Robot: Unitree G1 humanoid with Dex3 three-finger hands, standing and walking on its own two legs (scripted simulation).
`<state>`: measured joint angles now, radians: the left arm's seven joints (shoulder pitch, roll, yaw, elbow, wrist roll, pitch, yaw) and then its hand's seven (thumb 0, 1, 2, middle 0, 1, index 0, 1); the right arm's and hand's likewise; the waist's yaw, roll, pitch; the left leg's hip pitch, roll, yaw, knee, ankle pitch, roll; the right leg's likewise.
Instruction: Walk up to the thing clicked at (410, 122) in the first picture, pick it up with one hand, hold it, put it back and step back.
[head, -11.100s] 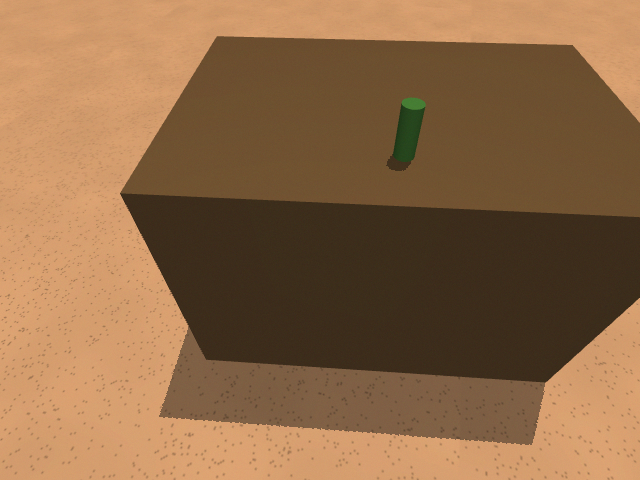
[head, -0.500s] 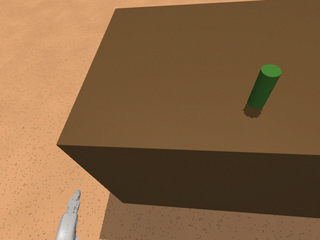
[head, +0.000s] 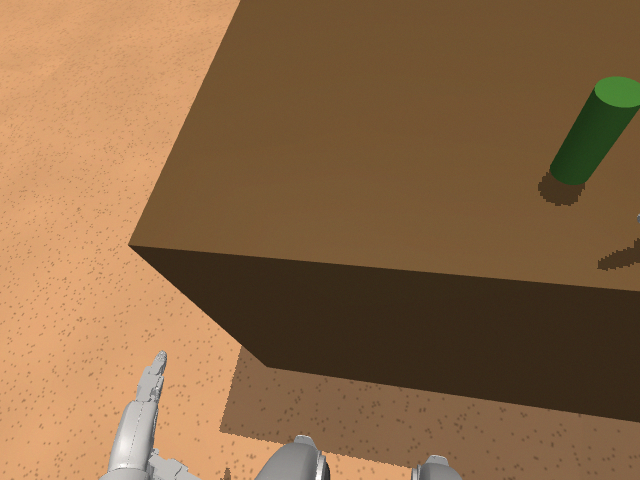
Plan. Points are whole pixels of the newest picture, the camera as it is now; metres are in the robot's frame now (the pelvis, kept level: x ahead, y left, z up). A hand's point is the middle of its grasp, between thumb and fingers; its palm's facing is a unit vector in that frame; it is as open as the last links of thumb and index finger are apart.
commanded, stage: close in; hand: right
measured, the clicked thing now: (592, 135) +0.52 -0.23 +0.09
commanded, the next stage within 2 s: rest palm in 0.48 s
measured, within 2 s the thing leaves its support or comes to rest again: leaves its support in 1.72 s
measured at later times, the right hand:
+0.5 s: hand (607, 146) +0.50 -0.24 +0.09, palm faces +0.18 +0.98 +0.02, open 17.5 cm
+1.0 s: hand (590, 141) +0.50 -0.23 +0.10, palm faces +0.21 +0.98 +0.02, open 16.6 cm
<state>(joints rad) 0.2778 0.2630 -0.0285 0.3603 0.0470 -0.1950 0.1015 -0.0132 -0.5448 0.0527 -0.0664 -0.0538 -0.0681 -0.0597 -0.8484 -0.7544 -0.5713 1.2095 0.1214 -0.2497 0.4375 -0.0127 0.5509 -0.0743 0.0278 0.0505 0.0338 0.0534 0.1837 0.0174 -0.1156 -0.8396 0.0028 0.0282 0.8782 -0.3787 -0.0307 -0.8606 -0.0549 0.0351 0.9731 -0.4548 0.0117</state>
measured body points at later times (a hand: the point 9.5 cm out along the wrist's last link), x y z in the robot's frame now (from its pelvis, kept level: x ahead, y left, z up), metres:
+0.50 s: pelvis +0.00 +0.00 -0.01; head +0.10 -0.03 +0.43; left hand +0.14 +0.26 -0.03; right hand +0.49 -0.30 +0.09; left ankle +0.02 +0.15 -0.68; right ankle +0.00 -0.12 -0.68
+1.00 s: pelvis +0.00 +0.01 -0.01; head +0.10 -0.01 +0.43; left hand +0.14 +0.27 -0.03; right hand +0.49 -0.28 +0.10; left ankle +0.02 +0.15 -0.68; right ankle +0.00 -0.12 -0.68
